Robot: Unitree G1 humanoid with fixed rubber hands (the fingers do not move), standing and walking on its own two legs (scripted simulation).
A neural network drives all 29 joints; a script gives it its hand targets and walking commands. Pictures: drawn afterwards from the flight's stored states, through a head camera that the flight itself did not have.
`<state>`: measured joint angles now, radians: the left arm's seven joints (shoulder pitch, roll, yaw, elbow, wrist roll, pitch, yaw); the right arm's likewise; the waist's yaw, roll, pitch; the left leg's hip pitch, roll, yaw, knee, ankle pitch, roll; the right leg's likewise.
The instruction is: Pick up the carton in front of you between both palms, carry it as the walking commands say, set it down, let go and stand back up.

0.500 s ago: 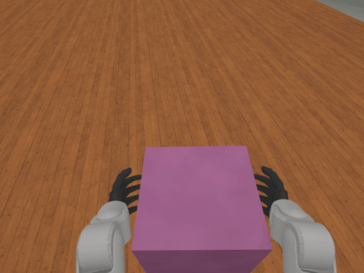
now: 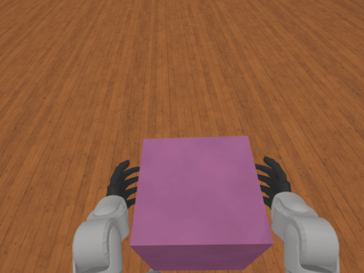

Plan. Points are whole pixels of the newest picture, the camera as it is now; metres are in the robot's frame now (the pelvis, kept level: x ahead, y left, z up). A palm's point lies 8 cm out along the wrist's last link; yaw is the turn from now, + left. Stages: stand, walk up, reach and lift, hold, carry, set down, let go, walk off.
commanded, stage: carry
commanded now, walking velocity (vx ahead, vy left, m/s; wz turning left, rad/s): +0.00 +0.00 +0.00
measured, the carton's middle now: (196, 208) +0.26 +0.00 +0.01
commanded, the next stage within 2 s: none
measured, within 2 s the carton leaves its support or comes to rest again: neither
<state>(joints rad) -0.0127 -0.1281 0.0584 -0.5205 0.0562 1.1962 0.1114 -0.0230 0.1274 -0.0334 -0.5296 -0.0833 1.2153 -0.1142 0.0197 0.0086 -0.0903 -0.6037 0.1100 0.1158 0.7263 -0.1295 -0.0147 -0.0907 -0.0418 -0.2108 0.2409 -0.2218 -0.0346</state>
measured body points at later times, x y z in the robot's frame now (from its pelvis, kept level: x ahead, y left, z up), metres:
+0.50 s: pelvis +0.22 +0.02 -0.01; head +0.20 +0.02 +0.44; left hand +0.48 +0.16 +0.08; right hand +0.47 -0.14 +0.08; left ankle +0.24 +0.11 -0.75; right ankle +0.18 -0.10 -0.75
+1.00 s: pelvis +0.25 +0.00 -0.02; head +0.23 +0.00 +0.43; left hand +0.53 +0.14 +0.02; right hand +0.52 -0.16 +0.02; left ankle +0.24 +0.11 -0.75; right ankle +0.18 -0.10 -0.75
